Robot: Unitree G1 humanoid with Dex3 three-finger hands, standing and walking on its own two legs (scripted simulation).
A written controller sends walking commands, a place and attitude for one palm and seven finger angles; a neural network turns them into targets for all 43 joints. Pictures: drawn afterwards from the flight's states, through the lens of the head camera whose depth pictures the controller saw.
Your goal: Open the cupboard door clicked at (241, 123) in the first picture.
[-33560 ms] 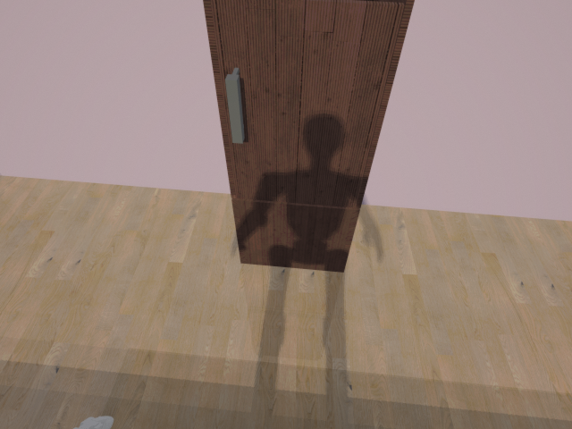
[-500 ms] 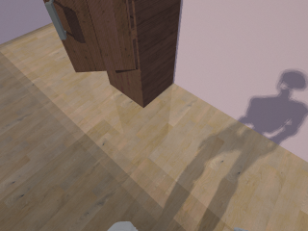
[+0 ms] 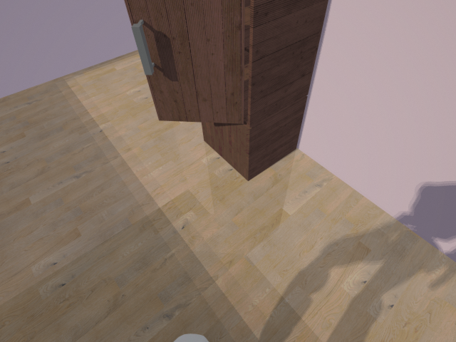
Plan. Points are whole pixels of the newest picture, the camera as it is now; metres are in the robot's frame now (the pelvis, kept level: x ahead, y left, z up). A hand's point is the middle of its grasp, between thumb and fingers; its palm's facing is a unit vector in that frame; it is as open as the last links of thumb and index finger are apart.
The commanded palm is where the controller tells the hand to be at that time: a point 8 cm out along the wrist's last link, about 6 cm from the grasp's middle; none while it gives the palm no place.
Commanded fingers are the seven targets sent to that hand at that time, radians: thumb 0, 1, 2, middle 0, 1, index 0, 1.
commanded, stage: take the last steps up to it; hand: left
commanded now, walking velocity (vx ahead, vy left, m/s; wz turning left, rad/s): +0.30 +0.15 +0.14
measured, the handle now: (145, 47) +1.02 +0.39 +0.02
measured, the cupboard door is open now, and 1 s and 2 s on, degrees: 46 46 46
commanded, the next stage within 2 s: come to a stop and stand still in 0.98 s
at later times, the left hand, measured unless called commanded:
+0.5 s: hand (108, 319) +0.18 +0.28 -0.17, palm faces +0.11 -0.97 -0.20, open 7.4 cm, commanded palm none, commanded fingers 0.00 0.90 0.90 -0.20 -0.30 -0.20 -0.30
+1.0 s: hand (121, 256) +0.32 +0.30 -0.16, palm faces +0.10 -0.98 -0.18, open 7.3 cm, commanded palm none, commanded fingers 0.00 0.90 0.90 -0.20 -0.30 -0.20 -0.30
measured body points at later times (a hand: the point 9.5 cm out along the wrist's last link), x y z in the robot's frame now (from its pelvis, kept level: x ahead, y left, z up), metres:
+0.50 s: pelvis +0.16 +0.09 +0.00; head +0.19 +0.09 +0.45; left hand +0.18 +0.33 -0.15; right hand +0.24 -0.14 -0.15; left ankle +0.18 +0.19 -0.73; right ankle +0.17 -0.02 -0.67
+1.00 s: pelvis +0.35 +0.13 +0.01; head +0.38 +0.13 +0.46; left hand +0.31 +0.35 -0.15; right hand +0.41 -0.10 -0.14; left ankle +0.45 +0.27 -0.70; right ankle +0.28 +0.00 -0.73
